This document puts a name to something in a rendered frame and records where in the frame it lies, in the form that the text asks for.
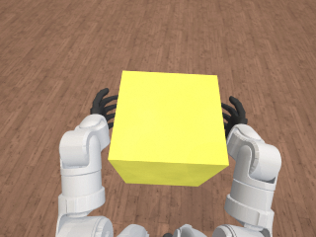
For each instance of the left robot hand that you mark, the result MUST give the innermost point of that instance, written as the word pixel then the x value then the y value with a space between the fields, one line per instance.
pixel 98 106

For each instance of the right robot hand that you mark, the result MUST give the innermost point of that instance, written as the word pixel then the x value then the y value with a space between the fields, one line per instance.
pixel 238 116

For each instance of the robot thigh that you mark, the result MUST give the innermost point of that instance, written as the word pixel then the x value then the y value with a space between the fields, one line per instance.
pixel 134 230
pixel 187 232

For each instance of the right robot upper arm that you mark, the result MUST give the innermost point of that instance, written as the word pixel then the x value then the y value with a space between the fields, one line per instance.
pixel 227 230

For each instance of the left robot upper arm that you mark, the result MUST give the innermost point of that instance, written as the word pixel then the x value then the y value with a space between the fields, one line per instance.
pixel 87 226

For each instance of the carton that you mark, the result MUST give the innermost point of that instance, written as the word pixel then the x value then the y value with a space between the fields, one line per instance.
pixel 168 129

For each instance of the left robot forearm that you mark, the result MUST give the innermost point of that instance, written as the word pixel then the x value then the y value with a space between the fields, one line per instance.
pixel 80 168

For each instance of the robot left thigh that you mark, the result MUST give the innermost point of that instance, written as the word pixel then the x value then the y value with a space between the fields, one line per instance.
pixel 134 230

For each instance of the right robot forearm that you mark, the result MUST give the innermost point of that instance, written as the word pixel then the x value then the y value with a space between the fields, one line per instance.
pixel 255 179

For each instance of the robot right thigh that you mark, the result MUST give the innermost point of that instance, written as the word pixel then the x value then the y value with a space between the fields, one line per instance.
pixel 187 232

